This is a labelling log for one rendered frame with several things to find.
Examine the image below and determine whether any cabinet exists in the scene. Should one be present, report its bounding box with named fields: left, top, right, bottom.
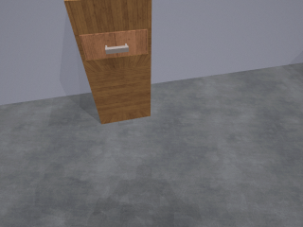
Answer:
left=63, top=0, right=152, bottom=125

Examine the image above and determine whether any handle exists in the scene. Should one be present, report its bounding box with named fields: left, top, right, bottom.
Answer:
left=105, top=44, right=129, bottom=55

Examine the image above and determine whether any drawer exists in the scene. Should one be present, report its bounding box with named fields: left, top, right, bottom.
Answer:
left=80, top=29, right=148, bottom=60

